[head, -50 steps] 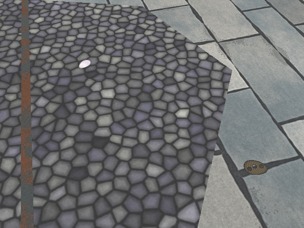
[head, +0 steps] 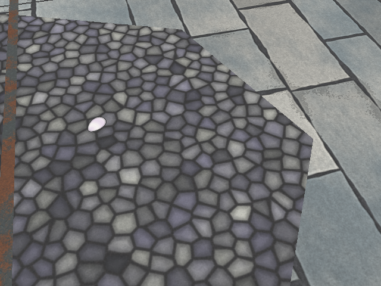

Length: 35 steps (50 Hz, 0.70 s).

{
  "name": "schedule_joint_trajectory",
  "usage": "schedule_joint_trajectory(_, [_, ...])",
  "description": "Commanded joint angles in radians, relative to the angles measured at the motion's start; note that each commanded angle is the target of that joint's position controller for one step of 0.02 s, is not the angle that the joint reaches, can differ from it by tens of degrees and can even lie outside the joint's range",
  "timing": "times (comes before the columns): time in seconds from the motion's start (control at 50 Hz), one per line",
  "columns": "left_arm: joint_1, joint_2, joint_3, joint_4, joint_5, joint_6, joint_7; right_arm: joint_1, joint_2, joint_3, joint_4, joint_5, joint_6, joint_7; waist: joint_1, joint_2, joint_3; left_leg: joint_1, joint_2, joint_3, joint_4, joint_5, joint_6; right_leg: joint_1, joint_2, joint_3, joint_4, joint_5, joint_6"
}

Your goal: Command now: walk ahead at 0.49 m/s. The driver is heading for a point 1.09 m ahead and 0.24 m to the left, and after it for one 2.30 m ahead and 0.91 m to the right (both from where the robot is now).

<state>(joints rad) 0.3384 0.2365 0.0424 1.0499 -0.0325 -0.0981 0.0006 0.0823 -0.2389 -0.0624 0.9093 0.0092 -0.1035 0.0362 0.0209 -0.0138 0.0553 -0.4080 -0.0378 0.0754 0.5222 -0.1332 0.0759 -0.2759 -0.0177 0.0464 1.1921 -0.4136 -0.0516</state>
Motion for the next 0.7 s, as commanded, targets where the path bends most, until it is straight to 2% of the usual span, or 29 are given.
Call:
schedule_joint_trajectory(0.02, [-0.017, 0.106, 0.032, -0.074, 0.007, -0.017, 0.014, 0.055, -0.075, -0.010, -0.018, -0.021, -0.020, 0.004, -0.014, 0.053, -0.104, 0.279, 0.281, -0.377, -0.338, -0.007, 0.158, -0.298, -0.127, 0.049, 0.048, 0.131, -0.019])
schedule_joint_trajectory(0.06, [0.009, 0.063, 0.031, -0.070, 0.009, 0.007, 0.017, 0.082, -0.072, -0.008, 0.002, -0.017, -0.021, 0.004, 0.009, 0.072, -0.082, 0.205, 0.258, -0.310, -0.382, 0.009, 0.166, -0.259, -0.141, 0.037, -0.023, 0.137, -0.012])
schedule_joint_trajectory(0.12, [-0.102, 0.075, 0.038, -0.115, 0.020, 0.022, 0.022, 0.141, -0.125, -0.017, 0.022, -0.016, -0.020, -0.018, -0.002, 0.058, -0.022, 0.185, 0.260, -0.266, -0.434, 0.017, 0.179, -0.363, -0.159, 0.025, -0.165, 0.244, 0.021])
schedule_joint_trajectory(0.16, [-0.178, 0.078, 0.040, -0.140, 0.028, 0.020, 0.019, 0.184, -0.136, -0.019, 0.032, -0.014, -0.014, -0.032, -0.021, 0.053, -0.007, 0.221, 0.253, -0.239, -0.441, 0.041, 0.167, -0.422, -0.155, 0.020, -0.283, 0.359, 0.037])
schedule_joint_trajectory(0.24, [-0.312, 0.057, 0.031, -0.176, 0.024, 0.009, 0.004, 0.254, -0.144, -0.018, 0.049, -0.002, -0.006, -0.043, -0.063, 0.061, 0.007, 0.258, 0.217, -0.155, -0.434, 0.084, 0.127, -0.387, -0.109, -0.025, -0.512, 0.532, 0.044])
schedule_joint_trajectory(0.32, [-0.427, 0.055, 0.019, -0.216, 0.013, 0.004, -0.017, 0.331, -0.150, -0.021, 0.083, 0.004, 0.008, -0.045, -0.100, 0.061, 0.035, 0.375, 0.252, -0.142, -0.393, 0.098, 0.124, -0.402, -0.083, -0.040, -0.624, 0.506, 0.038])
schedule_joint_trajectory(0.36, [-0.466, 0.066, 0.018, -0.241, 0.011, -0.004, -0.030, 0.353, -0.155, -0.026, 0.095, 0.007, 0.019, -0.047, -0.102, 0.065, 0.045, 0.434, 0.285, -0.162, -0.348, 0.129, 0.119, -0.404, -0.075, -0.034, -0.664, 0.439, 0.021])
schedule_joint_trajectory(0.38, [-0.459, 0.078, 0.021, -0.247, 0.010, -0.009, -0.035, 0.351, -0.160, -0.029, 0.096, 0.009, 0.024, -0.049, -0.087, 0.073, 0.041, 0.453, 0.298, -0.178, -0.321, 0.162, 0.113, -0.379, -0.067, -0.031, -0.686, 0.399, 0.011])
schedule_joint_trajectory(0.4, [-0.428, 0.095, 0.027, -0.244, 0.009, -0.014, -0.037, 0.340, -0.170, -0.033, 0.093, 0.011, 0.029, -0.050, -0.064, 0.088, 0.025, 0.461, 0.304, -0.192, -0.287, 0.220, 0.105, -0.322, -0.053, -0.037, -0.703, 0.361, 0.002])
schedule_joint_trajectory(0.42, [-0.360, 0.121, 0.039, -0.230, 0.009, -0.020, -0.036, 0.314, -0.181, -0.035, 0.084, 0.012, 0.034, -0.050, -0.020, 0.104, -0.014, 0.452, 0.294, -0.190, -0.217, 0.356, 0.093, -0.210, -0.023, -0.058, -0.719, 0.334, -0.011])
schedule_joint_trajectory(0.44, [-0.209, 0.165, 0.063, -0.185, 0.011, -0.024, -0.030, 0.292, -0.167, -0.029, 0.074, 0.010, 0.037, -0.049, 0.055, 0.095, -0.105, 0.409, 0.242, -0.158, -0.056, 0.478, 0.068, 0.000, 0.000, -0.076, -0.735, 0.345, -0.036])
schedule_joint_trajectory(0.46, [-0.004, 0.239, 0.088, -0.140, 0.028, -0.027, -0.020, 0.279, -0.127, -0.012, 0.045, -0.002, 0.036, -0.048, 0.130, 0.039, -0.265, 0.221, 0.178, -0.112, 0.226, 0.336, 0.030, 0.327, -0.132, 0.053, -0.683, 0.358, -0.096])
schedule_joint_trajectory(0.48, [0.104, 0.326, 0.109, -0.113, 0.040, -0.017, -0.016, 0.399, -0.001, 0.021, 0.032, 0.001, 0.018, -0.043, 0.088, -0.211, -0.419, -0.187, 0.006, -0.052, 0.607, -0.178, -0.049, 0.703, -0.390, 0.490, -0.760, 0.188, -0.233])
schedule_joint_trajectory(0.5, [0.103, 0.234, 0.081, -0.116, 0.036, -0.014, -0.016, 0.377, -0.067, 0.007, 0.046, 0.023, -0.001, -0.042, 0.107, -0.218, -0.459, -0.288, 0.011, -0.202, 0.767, -0.438, -0.043, 0.692, -0.413, 0.657, -0.869, 0.099, -0.240])
schedule_joint_trajectory(0.52, [0.014, 0.175, 0.062, -0.129, 0.030, -0.015, -0.014, 0.300, -0.137, -0.014, 0.023, 0.046, -0.008, -0.043, 0.093, -0.168, -0.303, -0.366, 0.065, -0.208, 0.818, -0.379, -0.030, 0.569, -0.383, 0.495, -0.883, 0.102, -0.187])
schedule_joint_trajectory(0.54, [-0.067, 0.137, 0.050, -0.147, 0.030, -0.017, -0.013, 0.246, -0.138, -0.016, 0.010, 0.045, -0.006, -0.049, 0.065, -0.104, -0.213, -0.349, 0.120, -0.180, 0.793, -0.288, -0.024, 0.423, -0.347, 0.357, -0.907, 0.156, -0.152])
schedule_joint_trajectory(0.56, [-0.128, 0.107, 0.042, -0.149, 0.036, -0.020, -0.016, 0.217, -0.126, -0.023, 0.004, 0.034, 0.001, -0.055, 0.037, -0.070, -0.143, -0.308, 0.151, -0.174, 0.735, -0.220, -0.024, 0.288, -0.310, 0.262, -0.951, 0.206, -0.132])
schedule_joint_trajectory(0.58, [-0.161, 0.081, 0.034, -0.147, 0.043, -0.025, -0.018, 0.233, -0.111, -0.030, 0.009, 0.029, 0.016, -0.057, 0.002, -0.088, -0.109, -0.250, 0.179, -0.183, 0.692, -0.174, -0.020, 0.202, -0.274, 0.175, -0.987, 0.244, -0.113])
schedule_joint_trajectory(0.6, [-0.172, 0.075, 0.035, -0.140, 0.048, -0.026, -0.019, 0.252, -0.083, -0.029, 0.011, 0.030, 0.031, -0.055, -0.016, -0.102, -0.092, -0.208, 0.187, -0.180, 0.673, -0.148, -0.018, 0.150, -0.260, 0.122, -1.015, 0.266, -0.109])
schedule_joint_trajectory(0.62, [-0.169, 0.080, 0.038, -0.133, 0.048, -0.028, -0.016, 0.258, -0.059, -0.028, 0.008, 0.031, 0.044, -0.053, -0.026, -0.092, -0.078, -0.201, 0.193, -0.176, 0.659, -0.132, -0.019, 0.123, -0.255, 0.076, -1.035, 0.303, -0.115])
schedule_joint_trajectory(0.64, [-0.174, 0.092, 0.041, -0.130, 0.050, -0.030, -0.012, 0.244, -0.057, -0.031, -0.004, 0.030, 0.055, -0.054, -0.036, -0.079, -0.049, -0.212, 0.189, -0.173, 0.642, -0.112, -0.027, 0.099, -0.253, 0.025, -1.041, 0.418, -0.120])
schedule_joint_trajectory(0.68, [-0.178, 0.119, 0.048, -0.127, 0.056, -0.029, 0.003, 0.211, -0.060, -0.036, -0.035, 0.015, 0.065, -0.056, -0.054, -0.057, -0.025, -0.239, 0.175, -0.166, 0.563, -0.051, -0.049, 0.084, -0.250, -0.070, -1.024, 0.676, -0.126])
schedule_joint_trajectory(0.7, [-0.182, 0.130, 0.051, -0.128, 0.057, -0.023, 0.012, 0.192, -0.058, -0.035, -0.050, 0.009, 0.065, -0.052, -0.057, -0.058, -0.022, -0.236, 0.168, -0.149, 0.493, -0.004, -0.059, 0.081, -0.240, -0.117, -1.017, 0.738, -0.122])
